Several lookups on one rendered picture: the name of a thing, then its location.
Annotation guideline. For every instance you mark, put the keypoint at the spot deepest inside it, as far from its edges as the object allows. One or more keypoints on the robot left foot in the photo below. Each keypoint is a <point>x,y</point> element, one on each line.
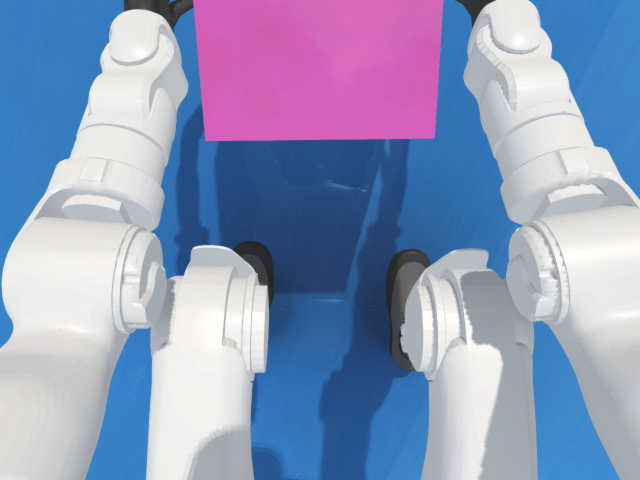
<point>258,256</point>

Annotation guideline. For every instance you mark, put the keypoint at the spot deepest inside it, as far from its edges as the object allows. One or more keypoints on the robot left hand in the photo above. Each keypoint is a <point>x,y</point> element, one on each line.
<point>171,12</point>

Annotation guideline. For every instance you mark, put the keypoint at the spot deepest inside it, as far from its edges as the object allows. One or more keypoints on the robot right hand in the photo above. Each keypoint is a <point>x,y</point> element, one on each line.
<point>474,7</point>

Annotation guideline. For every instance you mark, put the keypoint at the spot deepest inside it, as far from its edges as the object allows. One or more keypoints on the right robot upper arm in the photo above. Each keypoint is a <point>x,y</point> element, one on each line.
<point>579,273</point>

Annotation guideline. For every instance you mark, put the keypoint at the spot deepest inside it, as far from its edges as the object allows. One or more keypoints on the left robot upper arm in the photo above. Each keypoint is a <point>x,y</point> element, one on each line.
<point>75,290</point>

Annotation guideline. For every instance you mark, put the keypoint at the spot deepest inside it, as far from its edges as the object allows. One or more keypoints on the carton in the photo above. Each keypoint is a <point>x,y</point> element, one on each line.
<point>318,69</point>

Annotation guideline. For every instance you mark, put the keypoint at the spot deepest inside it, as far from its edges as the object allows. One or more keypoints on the robot left thigh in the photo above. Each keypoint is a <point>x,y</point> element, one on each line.
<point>201,393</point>

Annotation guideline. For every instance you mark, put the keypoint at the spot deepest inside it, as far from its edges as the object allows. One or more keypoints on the right robot forearm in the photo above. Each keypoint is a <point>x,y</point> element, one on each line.
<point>547,159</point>

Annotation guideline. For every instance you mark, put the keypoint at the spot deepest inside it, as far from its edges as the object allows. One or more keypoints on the left robot forearm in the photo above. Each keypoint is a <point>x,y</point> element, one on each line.
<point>116,167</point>

